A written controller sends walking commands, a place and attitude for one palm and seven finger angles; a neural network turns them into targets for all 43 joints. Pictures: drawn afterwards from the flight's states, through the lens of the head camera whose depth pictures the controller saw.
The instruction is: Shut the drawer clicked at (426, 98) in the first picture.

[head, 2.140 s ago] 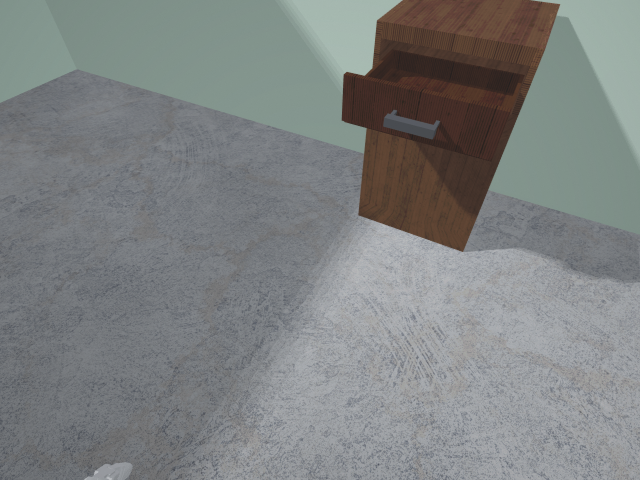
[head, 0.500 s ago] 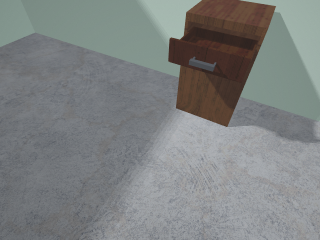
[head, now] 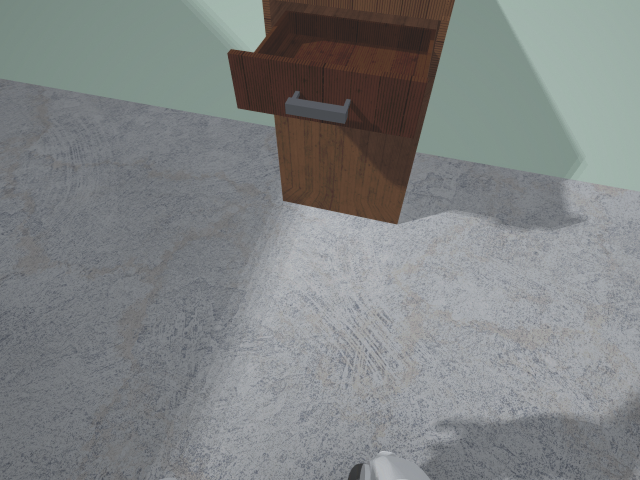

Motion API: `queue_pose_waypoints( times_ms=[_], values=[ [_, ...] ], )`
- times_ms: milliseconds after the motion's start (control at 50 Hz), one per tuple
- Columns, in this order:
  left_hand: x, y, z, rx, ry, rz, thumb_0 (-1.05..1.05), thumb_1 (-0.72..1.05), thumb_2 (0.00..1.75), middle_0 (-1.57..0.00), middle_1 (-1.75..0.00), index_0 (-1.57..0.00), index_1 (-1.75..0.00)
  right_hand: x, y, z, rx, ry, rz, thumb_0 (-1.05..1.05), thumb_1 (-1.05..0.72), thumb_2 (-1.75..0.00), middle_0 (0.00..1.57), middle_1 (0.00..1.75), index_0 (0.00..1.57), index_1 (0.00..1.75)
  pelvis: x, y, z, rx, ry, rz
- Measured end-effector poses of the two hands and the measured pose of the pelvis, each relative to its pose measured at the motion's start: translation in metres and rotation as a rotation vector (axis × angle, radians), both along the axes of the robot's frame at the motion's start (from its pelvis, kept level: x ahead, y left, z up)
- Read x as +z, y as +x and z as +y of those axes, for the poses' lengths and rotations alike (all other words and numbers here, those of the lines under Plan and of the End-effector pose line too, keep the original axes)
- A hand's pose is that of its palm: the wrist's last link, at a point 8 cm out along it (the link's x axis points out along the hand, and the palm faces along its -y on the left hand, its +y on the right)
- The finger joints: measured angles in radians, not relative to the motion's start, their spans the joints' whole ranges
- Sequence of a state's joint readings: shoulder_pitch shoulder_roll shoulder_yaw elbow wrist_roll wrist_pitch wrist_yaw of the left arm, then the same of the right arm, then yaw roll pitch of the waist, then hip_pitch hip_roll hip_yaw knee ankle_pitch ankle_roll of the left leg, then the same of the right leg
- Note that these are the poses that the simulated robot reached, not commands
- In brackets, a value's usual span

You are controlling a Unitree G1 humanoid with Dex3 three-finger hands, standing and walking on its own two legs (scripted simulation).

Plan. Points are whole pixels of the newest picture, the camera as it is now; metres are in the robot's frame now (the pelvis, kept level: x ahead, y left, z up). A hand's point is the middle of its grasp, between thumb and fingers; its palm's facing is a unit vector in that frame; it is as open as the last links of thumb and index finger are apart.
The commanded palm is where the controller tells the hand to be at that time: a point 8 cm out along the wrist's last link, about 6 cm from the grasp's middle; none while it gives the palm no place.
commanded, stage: walk to a spot facing it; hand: left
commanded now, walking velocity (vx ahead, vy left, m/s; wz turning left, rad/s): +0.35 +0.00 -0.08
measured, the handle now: (319, 104) +0.85 +0.05 -0.03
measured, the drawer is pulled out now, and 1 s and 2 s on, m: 0.29 0.29 0.29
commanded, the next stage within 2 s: turn to face it in 0.20 s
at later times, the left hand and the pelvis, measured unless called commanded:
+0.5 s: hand (195, 479) +0.14 +0.19 -0.17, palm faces +0.09 -0.99 -0.11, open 7.4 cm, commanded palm none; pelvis +0.17 +0.03 +0.02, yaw -1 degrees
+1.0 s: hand (218, 376) +0.27 +0.18 -0.13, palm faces -0.08 -0.97 -0.22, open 7.3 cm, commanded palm none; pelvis +0.19 +0.00 +0.03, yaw -9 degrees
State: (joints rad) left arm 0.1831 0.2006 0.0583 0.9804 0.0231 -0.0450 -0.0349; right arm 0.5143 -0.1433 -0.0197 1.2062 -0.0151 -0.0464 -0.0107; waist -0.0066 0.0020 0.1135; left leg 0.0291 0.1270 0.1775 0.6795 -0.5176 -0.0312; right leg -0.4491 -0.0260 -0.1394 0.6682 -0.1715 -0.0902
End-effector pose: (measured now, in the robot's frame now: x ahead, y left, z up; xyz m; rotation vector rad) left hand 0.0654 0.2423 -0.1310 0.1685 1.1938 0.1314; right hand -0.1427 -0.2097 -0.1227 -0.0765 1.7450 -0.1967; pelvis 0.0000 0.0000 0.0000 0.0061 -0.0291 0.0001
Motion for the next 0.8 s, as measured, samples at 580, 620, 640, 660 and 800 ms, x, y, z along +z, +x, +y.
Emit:
queue_pose_waypoints(
  times_ms=[580, 620, 640, 660, 800],
  values=[
    [-0.004, 0.09, 0.011, 0.065, -0.079, 0.262, 0.01, 0.91, 0.9, -0.2, -0.3, -0.2, -0.3, 0.028, 0.395, 0.021, 0.105, -0.114, -0.616, -0.02, -0.95, -0.89, 0.2, 0.3, 0.21, 0.3, 0.023, 0.183, 0.038, -0.07, -0.031, -0.002],
    [0.0, 0.106, 0.016, 0.047, -0.066, 0.247, 0.01, 0.91, 0.9, -0.2, -0.3, -0.2, -0.3, 0.03, 0.39, 0.018, 0.089, -0.125, -0.595, -0.02, -0.96, -0.89, 0.2, 0.3, 0.21, 0.3, 0.026, 0.186, 0.038, -0.084, -0.026, -0.001],
    [0.002, 0.115, 0.018, 0.039, -0.059, 0.234, 0.01, 0.91, 0.9, -0.2, -0.3, -0.2, -0.3, 0.029, 0.386, 0.016, 0.082, -0.127, -0.581, -0.02, -0.96, -0.89, 0.2, 0.3, 0.21, 0.3, 0.027, 0.187, 0.038, -0.09, -0.024, 0.0],
    [0.004, 0.124, 0.02, 0.032, -0.052, 0.219, 0.01, 0.91, 0.9, -0.2, -0.3, -0.2, -0.3, 0.029, 0.381, 0.013, 0.073, -0.128, -0.565, -0.02, -0.95, -0.89, 0.2, 0.3, 0.21, 0.3, 0.028, 0.188, 0.038, -0.096, -0.021, 0.0],
    [0.016, 0.183, 0.009, -0.042, 0.005, 0.095, 0.01, 0.91, 0.9, -0.2, -0.3, -0.2, -0.3, 0.006, 0.34, 0.0, -0.019, -0.086, -0.461, -0.01, -0.92, -0.89, 0.2, 0.3, 0.2, 0.3, 0.023, 0.191, 0.023, -0.131, -0.002, -0.012]
  ],
)
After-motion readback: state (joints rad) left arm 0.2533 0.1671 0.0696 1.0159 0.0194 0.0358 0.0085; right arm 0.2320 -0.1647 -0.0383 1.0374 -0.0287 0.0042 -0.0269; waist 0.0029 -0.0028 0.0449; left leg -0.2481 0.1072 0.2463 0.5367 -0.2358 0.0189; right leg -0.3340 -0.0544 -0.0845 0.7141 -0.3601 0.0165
